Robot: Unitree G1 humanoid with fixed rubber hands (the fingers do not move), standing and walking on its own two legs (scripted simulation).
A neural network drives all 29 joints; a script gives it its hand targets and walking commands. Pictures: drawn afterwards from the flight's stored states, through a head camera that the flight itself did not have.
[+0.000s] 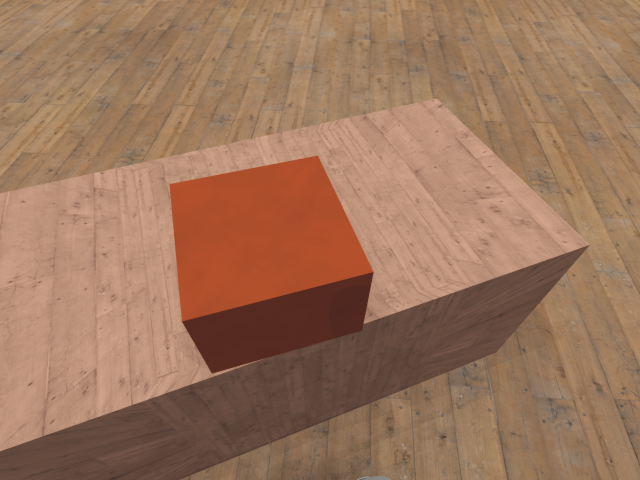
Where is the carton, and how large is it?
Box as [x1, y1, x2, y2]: [170, 156, 373, 372]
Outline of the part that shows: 317,156 170,184 182,322 211,372 215,372 358,331 362,328 373,272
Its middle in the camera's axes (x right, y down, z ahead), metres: -0.09 +0.03 +0.70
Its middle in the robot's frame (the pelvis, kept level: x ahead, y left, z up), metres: +0.48 +0.10 -0.09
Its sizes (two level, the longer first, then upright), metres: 0.282 0.276 0.190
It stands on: a pedestal, 0.57 m high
